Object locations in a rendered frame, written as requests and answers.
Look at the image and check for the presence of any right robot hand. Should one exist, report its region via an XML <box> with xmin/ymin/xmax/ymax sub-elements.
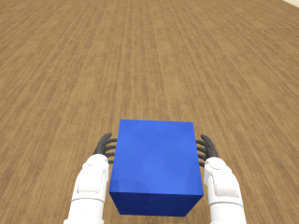
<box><xmin>195</xmin><ymin>134</ymin><xmax>219</xmax><ymax>167</ymax></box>

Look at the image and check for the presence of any right robot forearm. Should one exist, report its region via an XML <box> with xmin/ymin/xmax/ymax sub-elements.
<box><xmin>204</xmin><ymin>157</ymin><xmax>247</xmax><ymax>224</ymax></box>

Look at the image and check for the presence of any left robot hand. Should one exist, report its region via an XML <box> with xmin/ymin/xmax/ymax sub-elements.
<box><xmin>93</xmin><ymin>133</ymin><xmax>118</xmax><ymax>164</ymax></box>

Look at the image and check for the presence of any carton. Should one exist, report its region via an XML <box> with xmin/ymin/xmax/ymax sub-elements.
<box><xmin>108</xmin><ymin>119</ymin><xmax>204</xmax><ymax>217</ymax></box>

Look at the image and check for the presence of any left robot forearm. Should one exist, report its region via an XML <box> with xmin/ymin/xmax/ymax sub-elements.
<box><xmin>64</xmin><ymin>154</ymin><xmax>109</xmax><ymax>224</ymax></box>

